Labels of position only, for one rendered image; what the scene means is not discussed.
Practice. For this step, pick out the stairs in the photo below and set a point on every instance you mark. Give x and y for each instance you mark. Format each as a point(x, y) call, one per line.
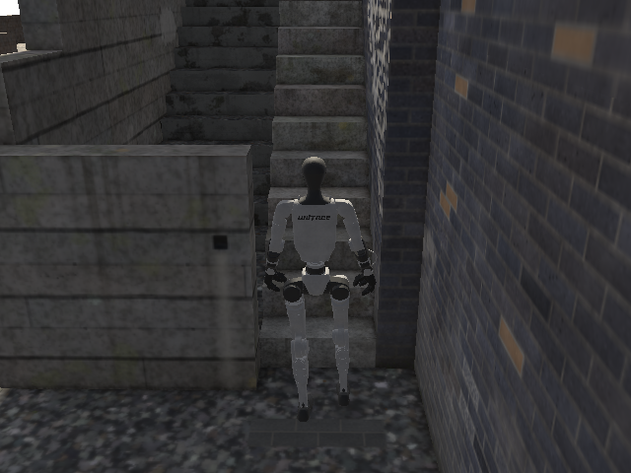
point(320, 105)

